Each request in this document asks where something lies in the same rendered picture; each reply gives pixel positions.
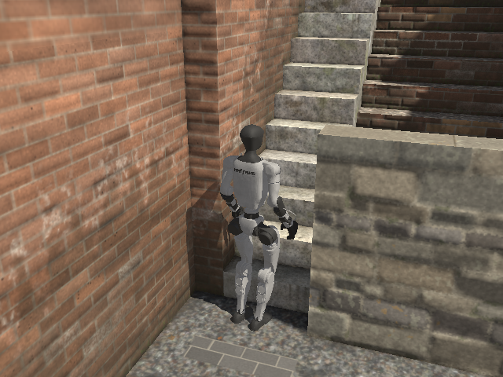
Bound stairs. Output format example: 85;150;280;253
223;0;381;313

